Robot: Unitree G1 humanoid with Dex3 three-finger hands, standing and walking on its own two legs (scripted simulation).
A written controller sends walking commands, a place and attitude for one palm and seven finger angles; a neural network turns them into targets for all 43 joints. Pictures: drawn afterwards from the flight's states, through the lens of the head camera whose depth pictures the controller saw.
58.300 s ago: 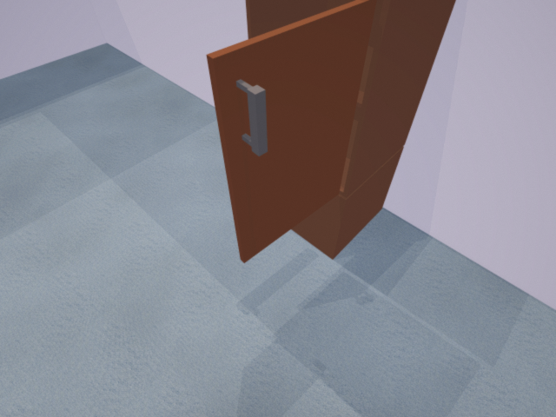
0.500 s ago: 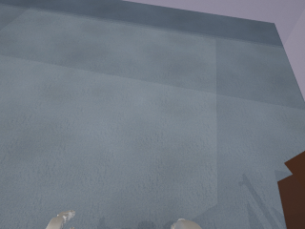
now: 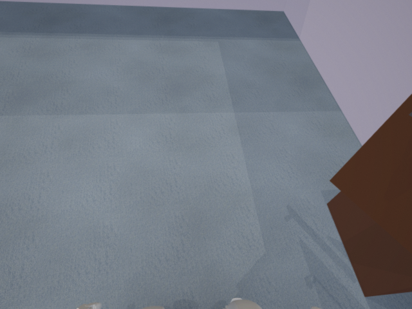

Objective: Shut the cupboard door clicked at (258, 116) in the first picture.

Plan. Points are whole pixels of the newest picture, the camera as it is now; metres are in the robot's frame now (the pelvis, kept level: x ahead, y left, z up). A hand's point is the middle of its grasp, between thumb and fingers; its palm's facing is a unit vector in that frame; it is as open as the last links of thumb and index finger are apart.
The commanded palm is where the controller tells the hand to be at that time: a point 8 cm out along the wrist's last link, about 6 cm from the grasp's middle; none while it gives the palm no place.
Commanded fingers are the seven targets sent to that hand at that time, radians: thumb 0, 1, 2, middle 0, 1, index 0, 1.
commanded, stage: turn to face it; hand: left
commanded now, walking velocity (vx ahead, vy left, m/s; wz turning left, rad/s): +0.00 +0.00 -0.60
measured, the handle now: out of the picture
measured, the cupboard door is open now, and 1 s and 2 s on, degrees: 31 31 31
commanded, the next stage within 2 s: take the last steps up to it in 1.34 s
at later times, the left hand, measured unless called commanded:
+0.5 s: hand (137, 303) +0.15 +0.15 -0.15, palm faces -0.28 -0.93 -0.25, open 7.3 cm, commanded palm none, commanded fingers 0.00 0.90 0.90 -0.20 -0.30 -0.20 -0.30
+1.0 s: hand (171, 261) +0.23 +0.09 -0.15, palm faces -0.55 -0.78 -0.28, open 7.3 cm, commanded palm none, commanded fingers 0.00 0.90 0.90 -0.20 -0.30 -0.20 -0.30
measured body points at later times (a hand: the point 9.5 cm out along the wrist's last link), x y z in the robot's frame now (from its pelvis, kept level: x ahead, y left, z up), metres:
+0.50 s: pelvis +0.01 -0.03 +0.01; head +0.06 -0.05 +0.45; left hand +0.16 +0.19 -0.13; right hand +0.02 -0.31 -0.13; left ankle +0.04 +0.11 -0.67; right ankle -0.02 -0.14 -0.73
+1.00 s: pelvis +0.01 -0.03 -0.01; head +0.04 -0.06 +0.44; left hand +0.26 +0.13 -0.13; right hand -0.10 -0.27 -0.16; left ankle +0.07 +0.11 -0.71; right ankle -0.05 -0.13 -0.73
